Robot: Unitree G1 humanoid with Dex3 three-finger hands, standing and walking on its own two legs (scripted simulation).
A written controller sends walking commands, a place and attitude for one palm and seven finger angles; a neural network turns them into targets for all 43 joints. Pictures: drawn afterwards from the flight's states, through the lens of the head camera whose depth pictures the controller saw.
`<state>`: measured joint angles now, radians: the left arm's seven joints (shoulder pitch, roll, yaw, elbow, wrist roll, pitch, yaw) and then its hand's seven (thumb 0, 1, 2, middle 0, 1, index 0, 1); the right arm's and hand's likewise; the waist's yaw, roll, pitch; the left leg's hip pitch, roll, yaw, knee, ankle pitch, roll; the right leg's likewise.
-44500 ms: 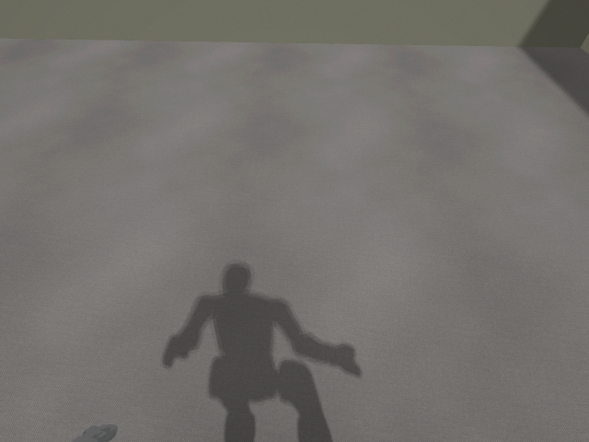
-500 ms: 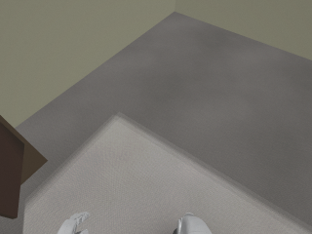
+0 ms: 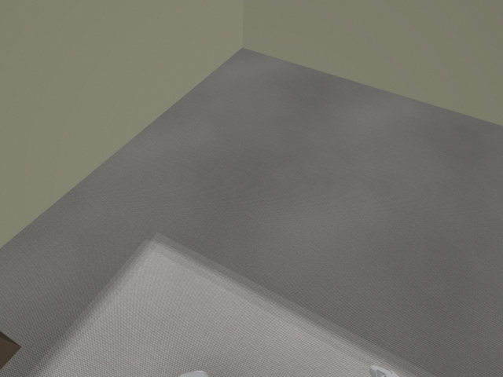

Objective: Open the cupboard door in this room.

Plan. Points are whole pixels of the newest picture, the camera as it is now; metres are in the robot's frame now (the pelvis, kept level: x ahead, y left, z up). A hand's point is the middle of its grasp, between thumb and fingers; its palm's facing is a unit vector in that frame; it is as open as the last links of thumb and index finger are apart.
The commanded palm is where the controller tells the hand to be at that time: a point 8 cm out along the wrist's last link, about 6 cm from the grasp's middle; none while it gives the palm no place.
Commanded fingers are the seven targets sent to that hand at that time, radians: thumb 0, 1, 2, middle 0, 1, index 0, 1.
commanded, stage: walk to a spot facing it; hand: left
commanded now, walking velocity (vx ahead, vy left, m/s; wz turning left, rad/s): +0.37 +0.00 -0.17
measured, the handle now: out of the picture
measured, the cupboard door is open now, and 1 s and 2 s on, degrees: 51 51 51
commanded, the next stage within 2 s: turn to face it in 1.00 s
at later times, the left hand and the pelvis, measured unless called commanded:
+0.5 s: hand (201, 294) +0.29 +0.12 -0.15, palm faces +0.00 -0.98 -0.20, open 7.3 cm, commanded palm none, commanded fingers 0.00 0.90 0.90 -0.20 -0.30 -0.20 -0.30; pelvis +0.21 -0.06 +0.01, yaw -2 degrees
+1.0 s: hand (223, 201) +0.53 +0.11 -0.15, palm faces -0.04 -0.98 -0.20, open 7.4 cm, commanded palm none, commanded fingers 0.00 0.90 0.90 -0.20 -0.30 -0.20 -0.30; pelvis +0.44 -0.08 +0.01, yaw -4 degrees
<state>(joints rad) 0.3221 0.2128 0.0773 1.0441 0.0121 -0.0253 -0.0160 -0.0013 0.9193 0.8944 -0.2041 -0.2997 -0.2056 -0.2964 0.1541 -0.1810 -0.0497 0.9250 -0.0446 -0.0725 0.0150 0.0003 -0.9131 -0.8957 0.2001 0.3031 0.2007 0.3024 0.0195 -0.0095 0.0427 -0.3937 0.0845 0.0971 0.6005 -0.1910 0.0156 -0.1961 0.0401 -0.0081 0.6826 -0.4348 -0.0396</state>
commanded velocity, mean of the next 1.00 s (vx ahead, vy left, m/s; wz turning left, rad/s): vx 0.37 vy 0.00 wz -0.07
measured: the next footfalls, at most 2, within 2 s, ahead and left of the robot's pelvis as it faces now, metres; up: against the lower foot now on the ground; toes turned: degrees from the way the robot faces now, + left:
right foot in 0.34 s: +0.26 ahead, -0.16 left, +0.00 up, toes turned -10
left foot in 0.68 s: +0.45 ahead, +0.07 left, +0.00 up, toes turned +6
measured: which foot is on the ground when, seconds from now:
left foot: down 0.00-0.34, up 0.36-0.66, down 0.68-1.00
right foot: up 0.00-0.32, down 0.34-0.70, up 0.72-1.00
